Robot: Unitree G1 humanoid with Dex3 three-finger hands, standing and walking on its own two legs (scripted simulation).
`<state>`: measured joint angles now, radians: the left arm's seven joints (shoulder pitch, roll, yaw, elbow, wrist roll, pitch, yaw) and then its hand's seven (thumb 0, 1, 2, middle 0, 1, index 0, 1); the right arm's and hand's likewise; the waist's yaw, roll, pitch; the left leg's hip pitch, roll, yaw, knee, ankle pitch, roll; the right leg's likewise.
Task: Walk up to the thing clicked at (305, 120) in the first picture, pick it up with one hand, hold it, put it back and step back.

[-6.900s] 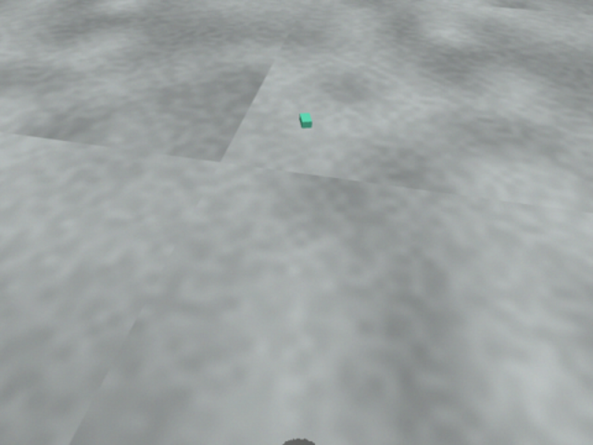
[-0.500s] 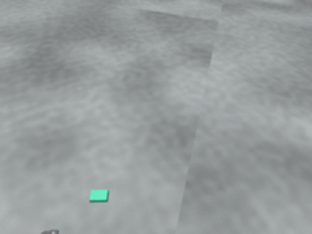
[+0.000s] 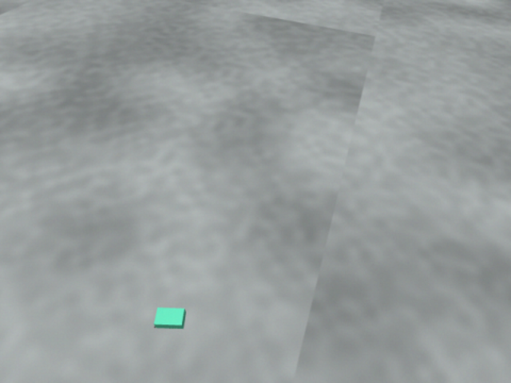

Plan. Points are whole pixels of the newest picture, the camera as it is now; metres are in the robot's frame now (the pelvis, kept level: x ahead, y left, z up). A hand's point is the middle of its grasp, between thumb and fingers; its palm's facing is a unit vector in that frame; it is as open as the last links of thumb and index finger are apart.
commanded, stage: walk up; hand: left
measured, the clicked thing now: (170, 318) +0.47 +0.31 -0.75
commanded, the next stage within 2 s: stand in 2.00 s
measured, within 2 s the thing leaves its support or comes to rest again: neither
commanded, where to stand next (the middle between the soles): +0.07 -0.01 m, yaw -1 degrees
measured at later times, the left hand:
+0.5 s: hand out of the picture -0.04 +0.22 -0.14, palm faces +0.07 -0.91 -0.42, open 7.4 cm
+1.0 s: hand out of the picture +0.03 +0.28 -0.17, palm faces +0.04 -0.93 -0.38, open 7.4 cm
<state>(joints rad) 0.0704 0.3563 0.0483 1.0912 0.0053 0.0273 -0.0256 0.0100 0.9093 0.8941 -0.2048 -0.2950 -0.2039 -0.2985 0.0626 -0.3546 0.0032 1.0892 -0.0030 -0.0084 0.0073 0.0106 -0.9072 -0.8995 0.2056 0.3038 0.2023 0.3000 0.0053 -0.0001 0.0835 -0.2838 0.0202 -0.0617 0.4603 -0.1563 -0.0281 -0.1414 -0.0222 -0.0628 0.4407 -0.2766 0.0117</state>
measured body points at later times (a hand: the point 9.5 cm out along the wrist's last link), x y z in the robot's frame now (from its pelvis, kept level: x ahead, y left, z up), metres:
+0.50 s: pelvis -0.05 -0.04 -0.01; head -0.01 -0.07 +0.44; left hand -0.05 +0.27 -0.12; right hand +0.05 -0.36 -0.15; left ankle -0.06 +0.11 -0.69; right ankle -0.08 -0.16 -0.74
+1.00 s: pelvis -0.03 +0.00 -0.02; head +0.02 +0.01 +0.43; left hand +0.03 +0.32 -0.14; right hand +0.14 -0.29 -0.12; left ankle +0.01 +0.12 -0.74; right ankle +0.00 -0.13 -0.72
